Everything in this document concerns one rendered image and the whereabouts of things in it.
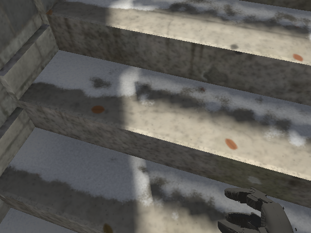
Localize robot right hand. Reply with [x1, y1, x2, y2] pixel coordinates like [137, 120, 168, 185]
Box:
[218, 187, 297, 233]

